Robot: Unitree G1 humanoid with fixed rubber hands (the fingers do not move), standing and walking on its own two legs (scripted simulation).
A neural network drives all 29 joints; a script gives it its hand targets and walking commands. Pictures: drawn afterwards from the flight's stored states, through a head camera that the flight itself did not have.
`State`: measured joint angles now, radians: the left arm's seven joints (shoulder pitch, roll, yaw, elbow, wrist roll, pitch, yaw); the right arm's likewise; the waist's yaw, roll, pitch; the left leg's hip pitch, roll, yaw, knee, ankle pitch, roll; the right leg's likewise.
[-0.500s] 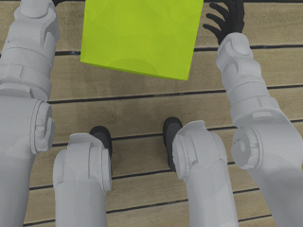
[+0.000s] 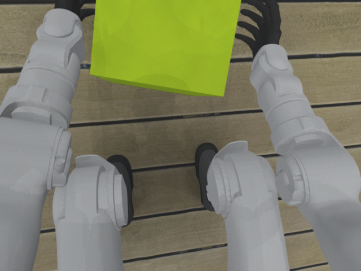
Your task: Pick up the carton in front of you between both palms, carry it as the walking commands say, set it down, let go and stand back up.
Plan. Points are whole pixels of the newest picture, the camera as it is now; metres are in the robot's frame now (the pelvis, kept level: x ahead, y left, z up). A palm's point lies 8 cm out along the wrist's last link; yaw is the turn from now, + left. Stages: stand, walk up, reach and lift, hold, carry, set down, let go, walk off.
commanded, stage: reach and lift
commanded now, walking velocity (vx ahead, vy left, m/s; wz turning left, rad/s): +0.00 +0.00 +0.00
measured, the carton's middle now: (163, 38) +0.52 +0.00 -0.25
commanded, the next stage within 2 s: none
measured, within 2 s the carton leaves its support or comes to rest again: leaves its support in 0.42 s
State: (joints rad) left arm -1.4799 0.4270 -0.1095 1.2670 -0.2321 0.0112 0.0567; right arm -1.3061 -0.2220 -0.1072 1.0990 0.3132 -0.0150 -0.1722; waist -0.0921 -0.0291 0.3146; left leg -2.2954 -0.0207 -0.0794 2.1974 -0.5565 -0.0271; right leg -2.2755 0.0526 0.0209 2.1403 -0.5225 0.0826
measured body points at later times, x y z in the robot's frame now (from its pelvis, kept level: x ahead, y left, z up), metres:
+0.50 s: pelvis +0.01 +0.00 +0.00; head +0.35 +0.04 +0.29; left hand +0.55 +0.15 -0.17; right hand +0.52 -0.16 -0.15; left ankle +0.11 +0.13 -0.34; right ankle +0.13 -0.14 -0.34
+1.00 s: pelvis +0.00 +0.00 +0.12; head +0.26 +0.04 +0.48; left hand +0.50 +0.16 +0.03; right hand +0.49 -0.14 +0.04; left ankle +0.11 +0.13 -0.34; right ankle +0.13 -0.14 -0.34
